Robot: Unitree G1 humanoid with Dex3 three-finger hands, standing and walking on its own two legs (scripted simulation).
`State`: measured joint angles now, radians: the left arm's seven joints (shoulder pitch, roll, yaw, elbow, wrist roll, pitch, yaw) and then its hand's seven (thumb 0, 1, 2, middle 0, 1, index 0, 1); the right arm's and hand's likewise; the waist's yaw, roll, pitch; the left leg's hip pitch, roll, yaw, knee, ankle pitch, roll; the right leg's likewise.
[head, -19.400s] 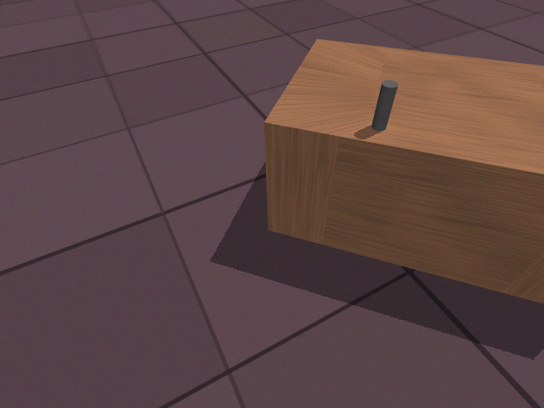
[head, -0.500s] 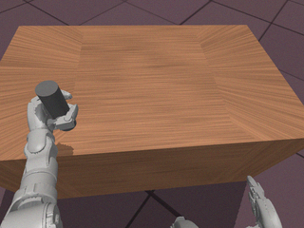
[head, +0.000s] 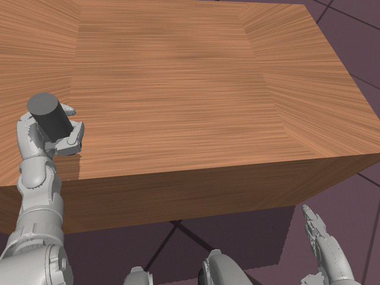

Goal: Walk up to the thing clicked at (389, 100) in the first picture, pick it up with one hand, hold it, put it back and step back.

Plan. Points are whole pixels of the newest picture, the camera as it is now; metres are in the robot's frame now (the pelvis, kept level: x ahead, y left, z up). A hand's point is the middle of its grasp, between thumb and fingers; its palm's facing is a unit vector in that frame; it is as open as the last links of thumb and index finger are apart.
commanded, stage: lower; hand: left
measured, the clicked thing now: (58, 128) +0.46 +0.22 +0.03
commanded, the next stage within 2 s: loosen in 0.82 s
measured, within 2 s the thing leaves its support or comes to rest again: rests again in 0.56 s
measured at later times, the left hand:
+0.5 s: hand (71, 137) +0.46 +0.21 -0.01, palm faces +0.20 -0.98 +0.01, open 6.2 cm
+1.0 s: hand (75, 140) +0.46 +0.21 -0.03, palm faces +0.20 -0.98 +0.00, open 6.2 cm
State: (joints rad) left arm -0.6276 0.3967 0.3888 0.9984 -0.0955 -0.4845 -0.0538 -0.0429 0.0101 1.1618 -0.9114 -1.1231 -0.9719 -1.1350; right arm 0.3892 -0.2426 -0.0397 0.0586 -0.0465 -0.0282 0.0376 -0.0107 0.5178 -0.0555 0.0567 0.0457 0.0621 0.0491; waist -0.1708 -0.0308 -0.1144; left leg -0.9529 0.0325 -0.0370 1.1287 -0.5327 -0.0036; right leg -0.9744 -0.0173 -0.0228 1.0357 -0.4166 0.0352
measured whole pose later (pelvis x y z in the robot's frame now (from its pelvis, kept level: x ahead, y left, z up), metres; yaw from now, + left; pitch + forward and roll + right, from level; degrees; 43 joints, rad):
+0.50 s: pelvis -0.01 +0.00 -0.02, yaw +0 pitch +23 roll -3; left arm -0.67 0.45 0.44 1.08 -0.08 -0.52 -0.08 -0.04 0.00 1.18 -0.92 -1.12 -0.98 -1.13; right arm 0.41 -0.26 -0.03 -0.06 -0.05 -0.02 0.05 -0.01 0.52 -0.05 0.06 0.05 0.06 0.05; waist -0.21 -0.03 -0.14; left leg -1.08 0.03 -0.05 1.24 -0.56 -0.01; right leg -1.10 -0.02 -0.03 1.14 -0.44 0.03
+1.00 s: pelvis -0.02 +0.00 -0.04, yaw +0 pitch +25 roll -3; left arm -0.70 0.47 0.45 1.11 -0.06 -0.55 -0.07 -0.04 -0.01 1.19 -0.93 -1.11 -0.99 -1.13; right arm 0.43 -0.27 -0.03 -0.12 -0.05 -0.01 0.05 -0.01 0.52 -0.05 0.06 0.05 0.06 0.05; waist -0.24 -0.03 -0.15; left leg -1.16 0.03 -0.06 1.30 -0.57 -0.01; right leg -1.18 -0.02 -0.03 1.21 -0.46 0.03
